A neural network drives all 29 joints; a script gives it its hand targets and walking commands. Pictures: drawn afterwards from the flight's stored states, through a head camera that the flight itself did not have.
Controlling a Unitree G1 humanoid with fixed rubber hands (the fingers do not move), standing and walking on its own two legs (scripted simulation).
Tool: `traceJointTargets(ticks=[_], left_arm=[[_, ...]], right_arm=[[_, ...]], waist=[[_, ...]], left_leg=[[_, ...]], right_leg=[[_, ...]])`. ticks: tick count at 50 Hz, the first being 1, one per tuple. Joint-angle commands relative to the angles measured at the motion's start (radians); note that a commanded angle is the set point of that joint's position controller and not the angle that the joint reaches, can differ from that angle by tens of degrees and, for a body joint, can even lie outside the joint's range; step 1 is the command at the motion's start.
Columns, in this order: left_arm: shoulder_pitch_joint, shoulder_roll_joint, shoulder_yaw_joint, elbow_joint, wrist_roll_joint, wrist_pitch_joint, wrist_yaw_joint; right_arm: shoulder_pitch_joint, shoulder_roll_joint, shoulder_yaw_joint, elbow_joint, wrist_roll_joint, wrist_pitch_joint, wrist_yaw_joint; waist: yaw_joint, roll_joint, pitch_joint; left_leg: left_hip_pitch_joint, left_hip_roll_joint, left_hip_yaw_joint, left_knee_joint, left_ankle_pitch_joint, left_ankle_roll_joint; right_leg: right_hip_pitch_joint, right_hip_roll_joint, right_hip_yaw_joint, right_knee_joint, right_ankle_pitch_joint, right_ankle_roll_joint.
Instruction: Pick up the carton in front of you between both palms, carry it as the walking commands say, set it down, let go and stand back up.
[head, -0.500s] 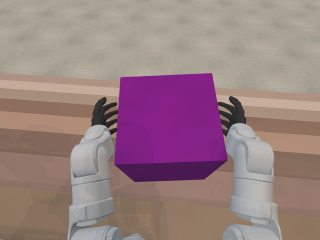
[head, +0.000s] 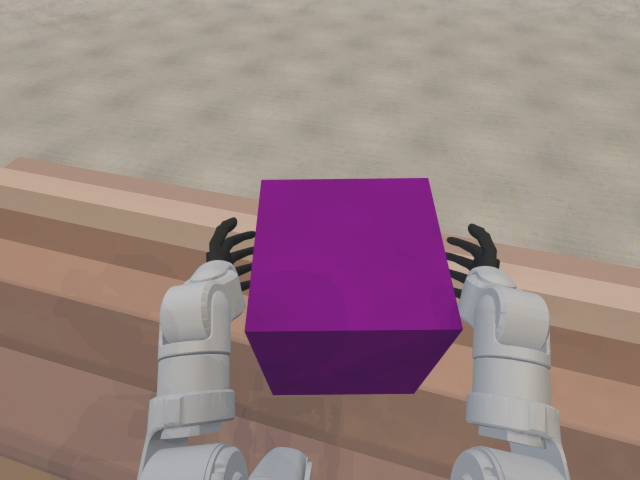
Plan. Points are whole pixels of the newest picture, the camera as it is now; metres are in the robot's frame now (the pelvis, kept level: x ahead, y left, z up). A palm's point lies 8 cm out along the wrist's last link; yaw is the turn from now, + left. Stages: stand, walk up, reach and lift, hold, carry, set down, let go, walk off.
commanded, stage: carry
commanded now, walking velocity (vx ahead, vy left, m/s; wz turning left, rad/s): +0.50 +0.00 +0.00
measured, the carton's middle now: (343, 295) +0.35 +0.03 +0.03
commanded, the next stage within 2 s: none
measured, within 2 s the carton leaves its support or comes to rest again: neither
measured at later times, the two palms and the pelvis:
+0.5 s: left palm (313, 190) +0.73 +0.13 -0.11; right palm (451, 207) +0.70 -0.18 -0.10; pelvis +0.39 +0.00 -0.15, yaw +0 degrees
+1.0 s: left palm (331, 143) +1.14 +0.13 -0.25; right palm (427, 153) +1.14 -0.18 -0.26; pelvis +0.81 -0.03 -0.34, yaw +0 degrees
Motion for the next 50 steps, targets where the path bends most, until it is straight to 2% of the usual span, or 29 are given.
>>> traceJointTargets(ticks=[1,2,4,8,9,10,11,12,13,15,16,18,20,24,26,27,29,30,31,33,34,35,37,40,43,45,47,49,50], left_arm=[[-0.732,-0.879,-0.631,-0.114,-0.235,-0.059,-0.037],[-0.715,-0.9,-0.639,-0.11,-0.242,-0.078,-0.044],[-0.681,-0.907,-0.646,-0.115,-0.239,-0.112,-0.047],[-0.522,-0.84,-0.642,-0.11,-0.194,-0.165,-0.036],[-0.496,-0.825,-0.646,-0.111,-0.186,-0.17,-0.033],[-0.467,-0.811,-0.646,-0.111,-0.175,-0.173,-0.028],[-0.46,-0.79,-0.639,-0.12,-0.161,-0.173,-0.023],[-0.432,-0.759,-0.624,-0.135,-0.145,-0.168,-0.021],[-0.407,-0.711,-0.589,-0.139,-0.124,-0.168,-0.01],[-0.349,-0.714,-0.527,-0.098,-0.082,-0.179,-0.001],[-0.334,-0.711,-0.49,-0.073,-0.061,-0.184,-0.003],[-0.34,-0.723,-0.484,-0.042,-0.046,-0.203,-0.013],[-0.363,-0.744,-0.493,-0.045,-0.048,-0.232,-0.025],[-0.358,-0.739,-0.515,-0.074,-0.042,-0.27,-0.021],[-0.347,-0.696,-0.523,-0.099,-0.039,-0.271,-0.013],[-0.333,-0.675,-0.518,-0.101,-0.034,-0.267,-0.008],[-0.308,-0.621,-0.523,-0.11,-0.041,-0.249,-0.001],[-0.269,-0.585,-0.515,-0.09,-0.044,-0.233,0.001],[-0.266,-0.566,-0.531,-0.047,-0.049,-0.221,0.015],[-0.293,-0.606,-0.558,-0.055,-0.085,-0.208,0.034],[-0.354,-0.67,-0.595,-0.072,-0.125,-0.202,0.028],[-0.41,-0.701,-0.635,-0.102,-0.164,-0.203,0.015],[-0.519,-0.773,-0.679,-0.129,-0.215,-0.209,-0.014],[-0.552,-0.834,-0.697,-0.105,-0.256,-0.228,-0.046],[-0.505,-0.83,-0.694,-0.089,-0.264,-0.249,-0.05],[-0.447,-0.795,-0.672,-0.079,-0.251,-0.259,-0.042],[-0.38,-0.746,-0.639,-0.054,-0.21,-0.255,-0.029],[-0.346,-0.712,-0.61,-0.043,-0.162,-0.238,-0.014],[-0.351,-0.683,-0.579,-0.035,-0.132,-0.228,0.0]], right_arm=[[-0.629,0.746,0.516,-0.067,0.116,-0.058,0.018],[-0.625,0.764,0.533,-0.079,0.128,-0.08,0.024],[-0.595,0.77,0.567,-0.084,0.133,-0.12,0.027],[-0.546,0.732,0.618,-0.15,0.15,-0.165,0.032],[-0.522,0.712,0.621,-0.165,0.155,-0.172,0.032],[-0.485,0.685,0.614,-0.171,0.161,-0.175,0.032],[-0.434,0.663,0.61,-0.169,0.145,-0.174,0.03],[-0.403,0.649,0.623,-0.14,0.141,-0.172,0.023],[-0.364,0.681,0.639,-0.106,0.159,-0.174,0.017],[-0.439,0.721,0.719,-0.163,0.224,-0.18,0.024],[-0.476,0.764,0.76,-0.171,0.257,-0.187,0.035],[-0.53,0.806,0.795,-0.186,0.292,-0.205,0.055],[-0.539,0.826,0.807,-0.171,0.306,-0.222,0.069],[-0.478,0.816,0.812,-0.16,0.305,-0.254,0.072],[-0.425,0.775,0.786,-0.132,0.288,-0.26,0.062],[-0.414,0.754,0.774,-0.122,0.276,-0.257,0.055],[-0.356,0.716,0.738,-0.089,0.232,-0.245,0.033],[-0.357,0.688,0.699,-0.083,0.198,-0.232,0.017],[-0.34,0.644,0.646,-0.058,0.168,-0.215,0.007],[-0.332,0.602,0.599,-0.049,0.155,-0.197,-0.008],[-0.34,0.605,0.563,-0.025,0.147,-0.201,-0.012],[-0.315,0.611,0.529,-0.013,0.129,-0.204,-0.01],[-0.366,0.65,0.504,-0.002,0.108,-0.215,-0.004],[-0.429,0.691,0.526,-0.048,0.113,-0.24,0.013],[-0.416,0.684,0.56,-0.071,0.106,-0.27,0.007],[-0.427,0.663,0.579,-0.116,0.116,-0.276,0.002],[-0.421,0.626,0.594,-0.14,0.118,-0.265,-0.001],[-0.361,0.588,0.603,-0.132,0.121,-0.244,-0.002],[-0.334,0.57,0.603,-0.112,0.121,-0.226,-0.001]], waist=[[-0.047,-0.08,-0.283],[-0.04,-0.054,-0.287],[-0.011,0.026,-0.277],[0.006,-0.132,-0.262],[-0.06,-0.129,-0.33],[-0.201,-0.095,-0.428],[-0.271,0.102,-0.403],[-0.224,0.279,-0.467],[-0.239,0.174,-0.477],[-0.214,0.011,-0.43],[-0.206,0.008,-0.42],[-0.192,-0.044,-0.348],[-0.186,0.075,-0.403],[-0.24,0.018,-0.313],[-0.213,0.115,-0.265],[-0.145,0.173,-0.341],[0.035,0.059,-0.371],[0.068,-0.162,-0.283],[-0.011,-0.28,-0.348],[0.004,-0.157,-0.346],[-0.003,0.022,-0.336],[-0.017,-0.02,-0.376],[-0.023,0.027,-0.301],[-0.027,-0.083,-0.333],[0.014,-0.012,-0.318],[0.029,-0.102,-0.277],[-0.053,-0.16,-0.348],[-0.27,0.007,-0.37],[-0.306,0.133,-0.276]], left_leg=[[-0.046,0.021,0.056,-0.066,0.248,0.015],[-0.142,0.058,-0.024,-0.17,0.419,0.039],[-0.028,-0.011,0.106,-0.523,0.736,0.034],[0.305,-0.066,0.185,-0.792,0.748,0.046],[0.431,-0.061,0.19,-0.767,0.816,0.075],[0.66,-0.082,0.245,-0.73,0.8,0.096],[0.785,-0.013,0.152,-0.813,0.706,0.154],[1.105,0.232,-0.192,-0.582,0.965,0.273],[1.069,0.241,-0.402,-0.629,0.837,0.309],[0.964,0.273,-0.49,-0.629,0.488,0.323],[0.91,0.282,-0.516,-0.587,0.541,0.32],[0.677,0.248,-0.426,-0.652,0.577,0.31],[0.629,0.22,-0.303,-0.607,0.747,0.273],[0.486,-0.003,-0.071,-0.466,0.277,0.173],[0.339,0.004,-0.029,-0.421,0.205,0.138],[0.311,0.035,0.029,-0.299,0.308,0.104],[0.282,0.04,0.098,0.108,0.583,0.053],[0.117,-0.074,0.123,0.427,0.039,0.028],[-0.152,-0.124,0.017,0.53,-0.289,0.01],[-0.264,-0.058,-0.02,0.35,-0.239,-0.007],[-0.321,-0.011,-0.07,0.231,-0.146,-0.007],[-0.303,-0.014,-0.063,0.193,-0.129,0.008],[-0.197,0.001,-0.045,-0.11,-0.009,-0.015],[-0.144,0.006,0.019,-0.103,0.212,0.021],[0.005,-0.056,0.109,-0.571,0.716,0.022],[0.273,-0.119,0.2,-0.714,0.765,0.012],[0.536,-0.121,0.212,-0.633,0.917,0.045],[0.786,-0.055,0.148,-0.77,0.753,0.116],[0.845,0.047,0.037,-0.828,0.776,0.166]], right_leg=[[0.166,-0.382,0.499,-0.19,0.729,-0.149],[0.233,-0.339,0.489,-0.095,0.598,-0.117],[0.193,-0.181,0.297,-0.015,0.426,-0.061],[0.156,-0.138,0.204,0.105,0.506,-0.038],[0.177,-0.161,0.175,0.26,0.681,-0.012],[0.11,-0.185,0.109,0.49,0.912,0.029],[-0.074,-0.093,0.058,0.822,0.595,0.082],[-0.468,-0.014,0.118,1.015,-0.178,0.137],[-0.528,-0.031,0.158,0.914,-0.118,0.127],[-0.641,-0.106,0.249,0.718,-0.028,0.103],[-0.651,-0.12,0.258,0.645,-0.027,0.098],[-0.489,-0.124,0.211,0.296,0.094,0.126],[-0.355,-0.107,0.128,0.345,0.324,0.123],[-0.157,-0.061,0.031,-0.261,0.864,0.117],[0.056,-0.051,0.017,-0.333,0.962,0.109],[0.222,-0.049,-0.025,-0.196,1.056,0.091],[0.437,-0.088,-0.008,-0.331,0.916,0.041],[0.486,-0.176,0.098,-0.393,0.928,0.001],[0.73,-0.334,0.369,-0.129,1.306,-0.062],[0.61,-0.388,0.736,-0.242,0.818,-0.181],[0.588,-0.371,0.72,-0.18,0.784,-0.168],[0.549,-0.385,0.781,-0.168,0.784,-0.192],[0.337,-0.339,0.713,-0.215,0.755,-0.171],[0.317,-0.303,0.583,-0.158,0.852,-0.116],[0.244,-0.098,0.341,0.004,0.61,-0.038],[0.065,-0.064,0.252,0.01,0.5,-0.029],[-0.021,-0.111,0.199,0.182,0.563,-0.004],[-0.138,-0.102,0.105,0.623,0.712,0.09],[-0.323,0.007,0.062,0.906,0.022,0.116]])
